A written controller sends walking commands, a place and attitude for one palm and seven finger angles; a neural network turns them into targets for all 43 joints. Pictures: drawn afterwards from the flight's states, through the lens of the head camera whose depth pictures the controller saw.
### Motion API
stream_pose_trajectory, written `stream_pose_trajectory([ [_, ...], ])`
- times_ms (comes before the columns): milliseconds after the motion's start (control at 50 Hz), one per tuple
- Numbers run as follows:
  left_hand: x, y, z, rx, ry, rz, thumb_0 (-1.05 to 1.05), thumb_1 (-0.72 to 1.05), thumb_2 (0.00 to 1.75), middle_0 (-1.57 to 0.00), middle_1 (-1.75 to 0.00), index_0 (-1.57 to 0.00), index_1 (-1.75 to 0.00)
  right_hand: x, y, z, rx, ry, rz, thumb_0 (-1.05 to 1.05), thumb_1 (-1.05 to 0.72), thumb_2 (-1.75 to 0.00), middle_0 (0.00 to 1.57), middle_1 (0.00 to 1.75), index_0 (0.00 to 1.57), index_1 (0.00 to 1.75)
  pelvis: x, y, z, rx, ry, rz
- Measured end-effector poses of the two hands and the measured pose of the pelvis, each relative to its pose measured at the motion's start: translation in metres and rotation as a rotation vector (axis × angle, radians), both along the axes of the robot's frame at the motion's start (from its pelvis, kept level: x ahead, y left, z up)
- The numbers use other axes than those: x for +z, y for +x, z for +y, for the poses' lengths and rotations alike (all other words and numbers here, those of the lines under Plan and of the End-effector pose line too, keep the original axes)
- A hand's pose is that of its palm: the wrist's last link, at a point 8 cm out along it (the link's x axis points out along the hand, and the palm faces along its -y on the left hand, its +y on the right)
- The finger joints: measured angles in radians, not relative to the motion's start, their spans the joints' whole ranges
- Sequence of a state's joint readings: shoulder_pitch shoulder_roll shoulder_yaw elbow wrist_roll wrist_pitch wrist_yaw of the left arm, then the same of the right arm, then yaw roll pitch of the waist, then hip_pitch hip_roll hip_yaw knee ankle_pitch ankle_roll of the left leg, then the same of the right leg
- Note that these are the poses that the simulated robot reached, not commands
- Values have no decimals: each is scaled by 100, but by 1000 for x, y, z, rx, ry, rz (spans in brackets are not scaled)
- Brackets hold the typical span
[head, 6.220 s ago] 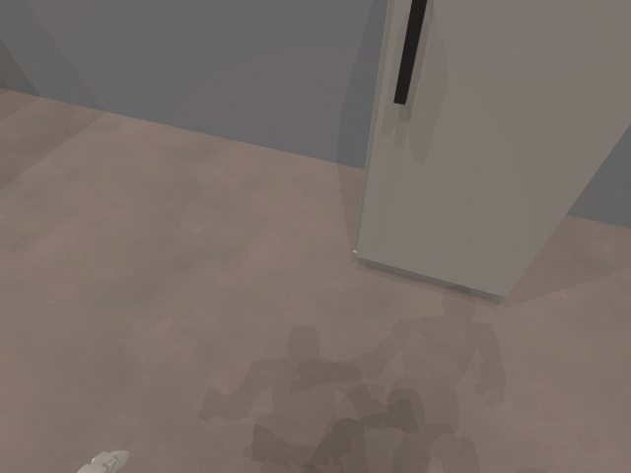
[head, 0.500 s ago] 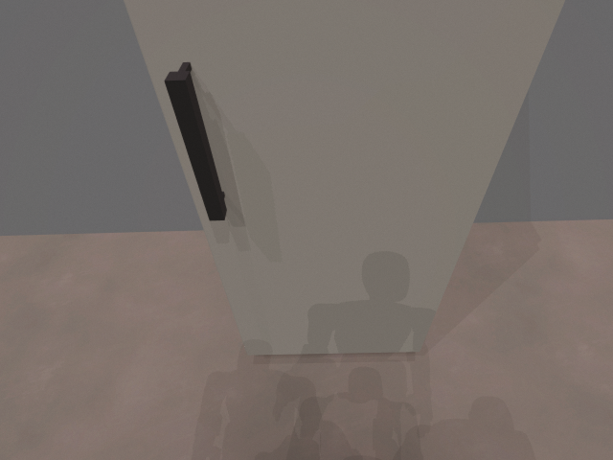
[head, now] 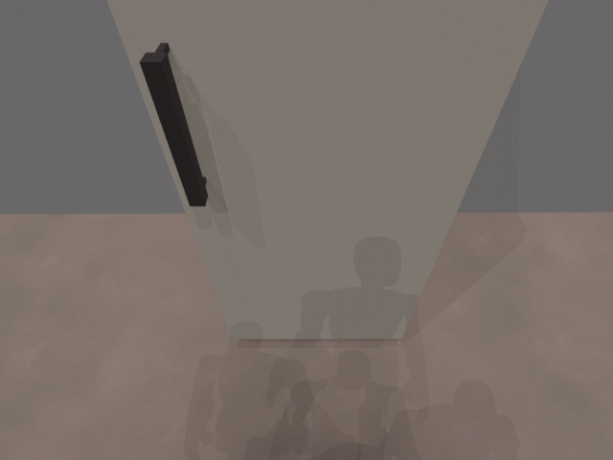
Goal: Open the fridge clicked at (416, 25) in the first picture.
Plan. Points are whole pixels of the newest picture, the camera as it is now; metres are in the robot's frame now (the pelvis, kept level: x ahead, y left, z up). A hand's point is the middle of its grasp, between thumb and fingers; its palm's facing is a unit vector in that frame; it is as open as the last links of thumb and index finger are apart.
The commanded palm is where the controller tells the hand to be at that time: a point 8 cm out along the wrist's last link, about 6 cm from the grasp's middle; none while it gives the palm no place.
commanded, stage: look again from close up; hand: left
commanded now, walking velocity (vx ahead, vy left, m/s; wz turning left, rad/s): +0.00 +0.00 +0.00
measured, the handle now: (183, 133) +0.55 +0.23 +0.14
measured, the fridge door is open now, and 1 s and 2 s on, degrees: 0 0 0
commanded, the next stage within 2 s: shuffle to correct the standing spot in 0.24 s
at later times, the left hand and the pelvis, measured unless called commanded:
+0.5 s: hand out of the picture +0.02 +0.19 -0.17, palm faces +0.03 -0.98 -0.21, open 7.4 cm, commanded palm none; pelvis +0.01 +0.01 +0.00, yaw +0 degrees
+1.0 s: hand out of the picture +0.08 +0.20 -0.20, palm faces +0.06 -0.99 -0.16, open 7.4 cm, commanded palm none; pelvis +0.10 +0.05 -0.02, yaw +0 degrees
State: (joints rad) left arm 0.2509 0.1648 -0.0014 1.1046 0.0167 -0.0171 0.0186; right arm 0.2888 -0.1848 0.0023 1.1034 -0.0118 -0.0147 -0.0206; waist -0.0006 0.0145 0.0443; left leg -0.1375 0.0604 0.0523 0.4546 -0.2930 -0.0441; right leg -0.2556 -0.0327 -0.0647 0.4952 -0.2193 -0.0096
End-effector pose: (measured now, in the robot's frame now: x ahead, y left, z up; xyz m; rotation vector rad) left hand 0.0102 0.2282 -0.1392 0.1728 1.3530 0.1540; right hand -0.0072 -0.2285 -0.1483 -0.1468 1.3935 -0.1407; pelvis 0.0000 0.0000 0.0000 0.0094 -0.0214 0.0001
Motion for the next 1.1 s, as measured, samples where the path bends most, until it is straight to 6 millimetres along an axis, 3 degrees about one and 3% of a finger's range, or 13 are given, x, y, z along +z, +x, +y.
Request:
stream_pose_trajectory([
  [240,1,14,9,-4,8,-37,1,91,90,-21,-30,-20,-30,3,3,6,5,1,-8,1,-91,-90,20,30,20,30,1,0,3,2,-2,-4],
  [420,1,13,14,0,12,-24,0,91,90,-20,-30,-20,-30,1,7,15,12,13,-7,1,-91,-90,20,30,20,30,1,2,7,1,-2,3],
  [660,-17,-1,15,62,-47,76,1,91,90,-20,-30,-20,-30,-3,6,38,-5,16,73,1,-91,-90,20,30,20,30,-10,37,24,1,-9,20],
  [740,-21,12,18,48,-50,111,1,91,90,-20,-30,-20,-30,-6,9,48,-38,19,88,1,-91,-90,20,30,20,30,-14,55,28,-18,-6,20],
  [820,-20,44,18,44,-34,66,1,91,90,-20,-30,-20,-30,-13,12,54,-54,43,133,1,-90,-90,20,30,20,30,-18,72,27,-8,-16,19],
  [880,-16,58,19,66,-24,12,1,91,90,-20,-30,-20,-30,-10,34,56,-33,44,149,1,-91,-90,20,30,20,30,-14,81,30,9,-11,15],
  [980,-24,63,24,65,-48,58,0,91,90,-20,-30,-20,-30,-7,97,56,-14,-13,22,2,-92,-90,20,30,20,30,-14,93,44,3,-12,8],
  [1100,-28,86,35,46,-44,86,0,91,90,-20,-30,-20,-30,2,138,52,-14,-59,-89,3,-94,-90,20,30,20,30,-13,102,49,-18,8,18],
])
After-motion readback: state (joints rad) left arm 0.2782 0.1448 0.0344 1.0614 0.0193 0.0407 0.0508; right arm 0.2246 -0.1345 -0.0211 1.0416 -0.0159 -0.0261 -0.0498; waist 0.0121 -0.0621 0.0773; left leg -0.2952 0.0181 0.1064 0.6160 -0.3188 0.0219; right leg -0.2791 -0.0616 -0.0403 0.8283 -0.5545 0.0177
